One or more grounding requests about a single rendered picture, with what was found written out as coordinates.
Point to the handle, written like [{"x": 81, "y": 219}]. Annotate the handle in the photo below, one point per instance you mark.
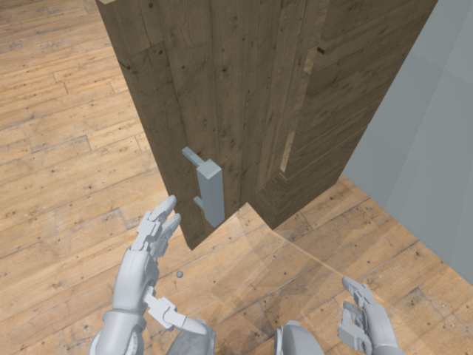
[{"x": 211, "y": 188}]

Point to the robot left thigh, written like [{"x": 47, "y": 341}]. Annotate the robot left thigh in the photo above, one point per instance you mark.
[{"x": 189, "y": 344}]

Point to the cupboard door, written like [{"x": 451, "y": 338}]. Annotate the cupboard door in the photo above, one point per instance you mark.
[{"x": 220, "y": 77}]

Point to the right robot shin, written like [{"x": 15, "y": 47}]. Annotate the right robot shin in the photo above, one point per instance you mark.
[{"x": 291, "y": 322}]

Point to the left robot hand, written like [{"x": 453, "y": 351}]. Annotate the left robot hand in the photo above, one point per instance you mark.
[{"x": 139, "y": 266}]

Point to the right robot hand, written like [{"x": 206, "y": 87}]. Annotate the right robot hand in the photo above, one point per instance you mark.
[{"x": 372, "y": 326}]

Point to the robot left forearm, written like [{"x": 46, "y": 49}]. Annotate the robot left forearm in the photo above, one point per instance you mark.
[{"x": 121, "y": 334}]

